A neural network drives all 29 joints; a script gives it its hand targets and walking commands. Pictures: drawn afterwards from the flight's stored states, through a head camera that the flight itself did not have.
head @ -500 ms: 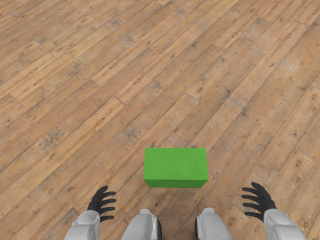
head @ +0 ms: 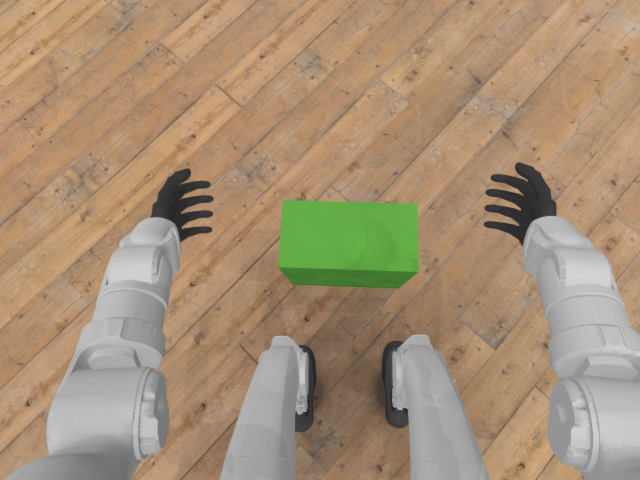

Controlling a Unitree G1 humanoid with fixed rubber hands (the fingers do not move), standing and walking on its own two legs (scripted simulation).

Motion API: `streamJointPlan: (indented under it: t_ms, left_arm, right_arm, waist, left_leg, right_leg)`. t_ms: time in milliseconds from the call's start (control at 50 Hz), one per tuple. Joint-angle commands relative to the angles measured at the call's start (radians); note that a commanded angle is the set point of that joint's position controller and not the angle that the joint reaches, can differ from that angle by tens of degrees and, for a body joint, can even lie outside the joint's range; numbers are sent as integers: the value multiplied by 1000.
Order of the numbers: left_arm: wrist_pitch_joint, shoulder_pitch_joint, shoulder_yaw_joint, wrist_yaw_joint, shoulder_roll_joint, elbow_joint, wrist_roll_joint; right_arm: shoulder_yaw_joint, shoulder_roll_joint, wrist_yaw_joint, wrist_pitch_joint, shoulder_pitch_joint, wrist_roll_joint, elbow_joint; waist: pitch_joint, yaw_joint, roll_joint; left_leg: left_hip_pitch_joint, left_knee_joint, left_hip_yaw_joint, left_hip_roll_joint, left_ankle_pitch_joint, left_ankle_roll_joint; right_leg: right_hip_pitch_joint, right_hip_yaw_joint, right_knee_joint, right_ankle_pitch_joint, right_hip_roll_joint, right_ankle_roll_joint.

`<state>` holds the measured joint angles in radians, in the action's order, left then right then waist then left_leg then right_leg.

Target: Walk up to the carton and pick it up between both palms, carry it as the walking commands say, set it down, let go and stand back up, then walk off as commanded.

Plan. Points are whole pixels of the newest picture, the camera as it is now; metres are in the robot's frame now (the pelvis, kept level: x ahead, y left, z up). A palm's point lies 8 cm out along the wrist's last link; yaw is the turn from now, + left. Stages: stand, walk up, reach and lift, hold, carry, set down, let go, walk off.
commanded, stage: reach and lift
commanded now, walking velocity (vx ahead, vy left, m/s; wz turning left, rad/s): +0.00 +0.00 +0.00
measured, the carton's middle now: (347, 249) +0.48 +0.00 -0.53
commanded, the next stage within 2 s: none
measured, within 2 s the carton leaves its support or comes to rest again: neither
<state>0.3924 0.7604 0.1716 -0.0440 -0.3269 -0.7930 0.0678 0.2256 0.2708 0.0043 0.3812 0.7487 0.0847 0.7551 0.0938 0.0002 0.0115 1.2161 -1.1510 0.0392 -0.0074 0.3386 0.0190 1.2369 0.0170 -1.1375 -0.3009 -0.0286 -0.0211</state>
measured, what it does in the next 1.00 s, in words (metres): lowers itself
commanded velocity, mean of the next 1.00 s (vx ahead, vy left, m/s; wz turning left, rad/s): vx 0.00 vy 0.00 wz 0.00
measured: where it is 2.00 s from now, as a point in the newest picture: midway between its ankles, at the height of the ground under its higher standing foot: (348, 401)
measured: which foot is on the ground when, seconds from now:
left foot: down 0.00-1.00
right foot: down 0.00-1.00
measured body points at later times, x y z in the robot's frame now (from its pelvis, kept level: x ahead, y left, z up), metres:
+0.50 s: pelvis +0.07 +0.00 -0.01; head +0.35 -0.01 +0.34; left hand +0.52 +0.24 -0.13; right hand +0.50 -0.25 -0.13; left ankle +0.11 +0.12 -0.62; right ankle +0.12 -0.13 -0.62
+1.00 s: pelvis +0.00 +0.00 -0.15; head +0.32 +0.01 +0.16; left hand +0.51 +0.24 -0.28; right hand +0.49 -0.26 -0.28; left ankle +0.11 +0.12 -0.63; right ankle +0.12 -0.13 -0.63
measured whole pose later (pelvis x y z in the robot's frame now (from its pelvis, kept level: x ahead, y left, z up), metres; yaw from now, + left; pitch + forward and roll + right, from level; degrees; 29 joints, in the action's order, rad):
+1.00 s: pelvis +0.00 +0.00 -0.15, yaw -1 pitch +47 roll -1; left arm 0.16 1.00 0.25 -0.05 -0.40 -0.81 0.08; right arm 0.33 0.36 0.02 0.15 0.96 0.13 0.80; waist -0.06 0.01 0.01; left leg 2.05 -1.70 -0.01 0.01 0.48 0.00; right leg 2.06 0.02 -1.66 -0.43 -0.01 -0.04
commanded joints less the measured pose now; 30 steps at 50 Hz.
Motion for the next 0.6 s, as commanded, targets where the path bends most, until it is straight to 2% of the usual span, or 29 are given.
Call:
streamJointPlan:
  t_ms: [0,20,60,80,100,120,140,160,180,200,220,240,260,280,300,320,340,360,380,400,420,440,460,480,500,520,540,560,580]
  left_arm:
    - [-124,335,89,-4,-235,61,-9]
    - [-140,373,29,-8,-178,97,12]
    - [-191,370,82,-10,-239,92,-13]
    - [-215,428,44,-14,-230,94,-2]
    - [-239,490,64,-14,-249,151,8]
    - [-246,404,69,-13,-243,126,-2]
    - [-263,409,68,-13,-243,81,-7]
    - [-266,382,48,-21,-189,61,10]
    - [-277,402,51,-29,-181,115,12]
    - [-278,343,100,-30,-219,104,-5]
    - [-286,351,37,-35,-168,31,29]
    - [-292,326,99,-34,-211,41,-24]
    - [-296,249,147,-36,-217,40,-42]
    - [-310,272,135,-38,-224,13,-59]
    - [-322,229,152,-39,-215,75,-58]
    - [-328,198,136,-39,-187,96,-34]
    - [-326,149,145,-44,-209,196,-47]
    - [-340,163,154,-46,-223,166,-30]
    - [-349,85,160,-48,-207,233,-28]
    - [-344,128,165,-51,-194,172,-18]
    - [-342,114,206,-55,-233,169,-28]
    - [-344,129,213,-54,-241,231,-39]
    - [-344,208,165,-56,-219,262,6]
    - [-355,160,207,-56,-251,177,-21]
    - [-353,167,191,-59,-222,148,-22]
    - [-344,207,155,-68,-190,93,2]
    - [-359,258,157,-73,-195,158,-3]
    - [-366,230,144,-77,-165,151,7]
    - [-373,226,125,-76,-151,91,16]
  right_arm:
    - [23,177,-12,-113,345,19,-73]
    - [25,142,-9,-138,285,33,-22]
    - [55,148,-11,-194,310,25,-75]
    - [57,133,-7,-214,376,32,-48]
    - [82,159,-5,-232,390,26,-56]
    - [102,196,-5,-244,363,9,-72]
    - [104,178,-13,-264,330,11,-4]
    - [78,160,3,-275,350,22,-59]
    - [74,155,6,-279,344,15,-53]
    - [87,162,4,-286,302,17,-99]
    - [100,155,1,-305,308,34,-92]
    - [122,189,-2,-306,267,20,-79]
    - [121,174,-3,-304,218,8,-79]
    - [68,127,8,-310,234,23,-62]
    - [106,151,10,-323,202,22,-152]
    - [65,116,16,-321,132,24,-105]
    - [95,137,18,-322,98,44,-217]
    - [104,158,23,-331,101,26,-147]
    - [100,163,24,-348,65,25,-294]
    - [120,173,29,-346,59,21,-209]
    - [96,155,32,-341,105,31,-255]
    - [132,193,37,-345,163,21,-334]
    - [105,159,41,-333,197,21,-333]
    - [70,89,41,-332,145,35,-226]
    - [84,89,48,-328,168,21,-195]
    - [60,81,52,-317,226,4,-155]
    - [77,80,50,-323,223,6,-186]
    - [110,95,52,-340,183,-30,-140]
    - [57,34,51,-340,198,12,-94]
  waist:
    - [-890,-34,-13]
    - [-894,30,-53]
    - [-1004,6,-42]
    - [-1006,15,-73]
    - [-1056,24,-75]
    - [-1077,29,-71]
    - [-1037,50,-117]
    - [-1051,35,-61]
    - [-1060,43,-38]
    - [-1127,19,-35]
    - [-1082,59,-62]
    - [-1112,40,-97]
    - [-1135,11,-44]
    - [-1088,-9,-55]
    - [-1198,-13,-70]
    - [-1210,11,-5]
    - [-1367,0,-42]
    - [-1275,-1,-62]
    - [-1372,13,4]
    - [-1269,28,-17]
    - [-1291,-12,34]
    - [-1338,-45,4]
    - [-1328,-16,41]
    - [-1191,-79,30]
    - [-1159,-73,6]
    - [-1049,-49,29]
    - [-1073,-45,10]
    - [-1006,13,35]
    - [-984,-22,23]
  left_leg:
    - [-288,97,-5,44,63,-26]
    - [-302,102,-10,30,55,-33]
    - [-325,84,-12,45,-88,-30]
    - [-293,76,-21,49,-90,-33]
    - [-291,62,-10,55,-92,-41]
    - [-332,59,-30,52,-170,-37]
    - [-269,52,-15,52,-158,-49]
    - [-297,41,-40,47,-250,-33]
    - [-243,19,-24,50,-271,-34]
    - [-292,5,-28,54,-360,-29]
    - [-209,20,-37,46,-372,-30]
    - [-211,24,-32,52,-385,-41]
    - [-171,13,-30,64,-430,-43]
    - [-146,12,-43,58,-474,-36]
    - [-241,-10,-77,50,-571,-37]
    - [-180,1,-60,52,-560,-39]
    - [-303,-6,-73,54,-669,-36]
    - [-255,-20,-86,43,-712,-49]
    - [-238,-19,-88,49,-716,-37]
    - [-215,-9,-97,36,-723,-35]
    - [-205,-6,-89,44,-683,-29]
    - [-122,-8,-62,56,-613,-38]
    - [-81,-2,-47,57,-521,-29]
    - [63,19,-38,58,-447,-26]
    - [113,-8,-27,61,-389,-30]
    - [176,-12,-19,62,-310,-28]
    - [211,-38,-12,63,-296,-34]
    - [230,-62,-29,56,-359,-42]
    - [207,-82,-32,60,-385,-37]
  right_leg:
    - [-242,-44,107,-163,49,-6]
    - [-226,-43,120,-121,54,10]
    - [-254,-54,85,22,69,3]
    - [-185,-52,54,37,66,7]
    - [-204,-53,52,44,74,6]
    - [-186,-59,37,109,77,13]
    - [-161,-48,47,95,64,16]
    - [-127,-58,27,168,75,13]
    - [-159,-37,21,190,71,9]
    - [-211,-34,13,274,76,6]
    - [-158,-43,21,318,72,6]
    - [-164,-39,13,321,70,4]
    - [-267,-20,1,431,74,1]
    - [-191,-17,-8,461,70,-9]
    - [-151,-18,-27,544,73,-6]
    - [-266,-10,-8,602,70,-14]
    - [-336,-9,-31,683,83,-8]
    - [-203,-11,-42,676,82,-11]
    - [-361,1,-37,785,71,-7]
    - [-231,3,-18,731,60,-10]
    - [-237,-3,-17,689,62,-17]
    - [-290,7,-54,679,64,-4]
    - [-344,5,-54,594,58,-5]
    - [-309,20,-53,557,38,-7]
    - [-250,31,-86,478,44,-7]
    - [-150,13,-85,381,35,-10]
    - [-175,25,-99,416,37,1]
    - [-119,13,-113,462,47,1]
    - [-57,7,-143,465,46,-7]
